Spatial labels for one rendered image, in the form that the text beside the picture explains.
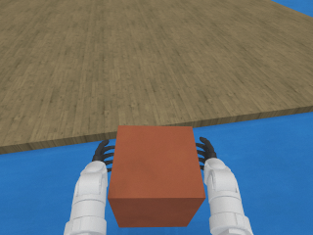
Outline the left robot hand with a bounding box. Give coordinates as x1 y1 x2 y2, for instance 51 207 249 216
92 139 115 172

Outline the carton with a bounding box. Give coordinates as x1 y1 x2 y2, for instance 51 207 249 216
108 125 206 228

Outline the right robot hand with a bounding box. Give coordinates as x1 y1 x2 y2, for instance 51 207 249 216
196 137 217 170

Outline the right robot forearm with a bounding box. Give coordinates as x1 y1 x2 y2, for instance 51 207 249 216
203 158 253 235

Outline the left robot forearm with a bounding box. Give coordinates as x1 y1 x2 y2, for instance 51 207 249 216
64 161 108 235

